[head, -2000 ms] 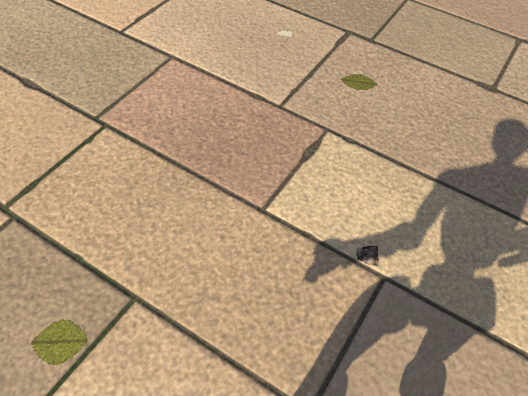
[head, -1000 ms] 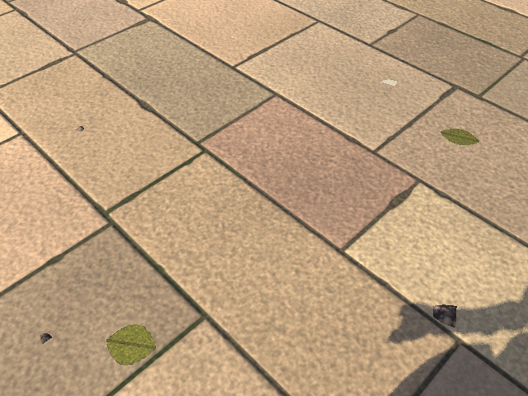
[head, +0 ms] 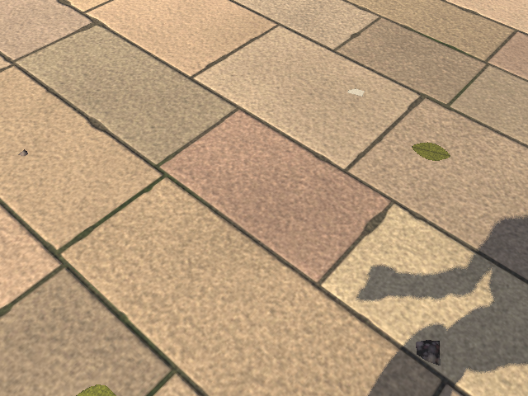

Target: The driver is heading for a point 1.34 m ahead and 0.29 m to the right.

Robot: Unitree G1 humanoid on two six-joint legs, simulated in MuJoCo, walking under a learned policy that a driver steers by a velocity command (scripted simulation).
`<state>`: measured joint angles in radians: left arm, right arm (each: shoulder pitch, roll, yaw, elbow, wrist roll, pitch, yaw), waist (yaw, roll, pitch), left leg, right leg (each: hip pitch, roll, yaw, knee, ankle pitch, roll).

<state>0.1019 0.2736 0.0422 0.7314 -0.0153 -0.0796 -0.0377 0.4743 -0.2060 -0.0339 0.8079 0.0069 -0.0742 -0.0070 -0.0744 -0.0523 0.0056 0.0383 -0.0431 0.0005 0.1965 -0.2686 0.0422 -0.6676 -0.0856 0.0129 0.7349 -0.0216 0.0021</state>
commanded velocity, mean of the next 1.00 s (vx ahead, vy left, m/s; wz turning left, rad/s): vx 0.49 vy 0.00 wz -0.06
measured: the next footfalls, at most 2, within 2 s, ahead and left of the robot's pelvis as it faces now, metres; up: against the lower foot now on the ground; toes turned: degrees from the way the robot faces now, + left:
right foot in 0.16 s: +0.29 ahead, -0.13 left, +0.00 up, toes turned -1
left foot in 0.70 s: +0.59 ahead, +0.10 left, +0.00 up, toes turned +2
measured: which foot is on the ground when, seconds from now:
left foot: down 0.00-0.18, up 0.20-0.68, down 0.70-1.00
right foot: up 0.00-0.14, down 0.16-0.72, up 0.74-1.00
